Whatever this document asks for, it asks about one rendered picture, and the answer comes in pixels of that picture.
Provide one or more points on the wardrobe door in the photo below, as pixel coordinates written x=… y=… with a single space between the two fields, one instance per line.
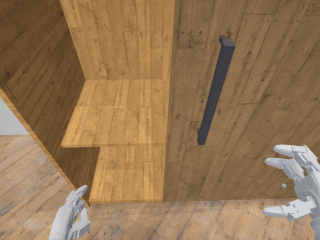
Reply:
x=270 y=96

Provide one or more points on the robot right forearm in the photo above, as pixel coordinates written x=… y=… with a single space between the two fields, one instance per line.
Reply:
x=315 y=224

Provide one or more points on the robot right hand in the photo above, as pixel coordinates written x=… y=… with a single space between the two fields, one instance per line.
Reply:
x=302 y=157

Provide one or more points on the robot left hand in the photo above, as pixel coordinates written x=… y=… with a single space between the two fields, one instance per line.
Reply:
x=63 y=225

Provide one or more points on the handle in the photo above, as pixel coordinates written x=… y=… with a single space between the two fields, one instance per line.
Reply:
x=220 y=73

